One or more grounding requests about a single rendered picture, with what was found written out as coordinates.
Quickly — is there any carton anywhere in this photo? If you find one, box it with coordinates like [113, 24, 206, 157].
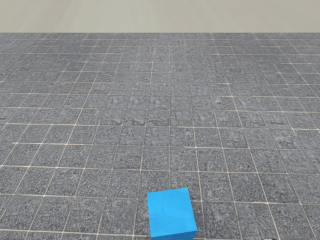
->
[147, 188, 198, 240]

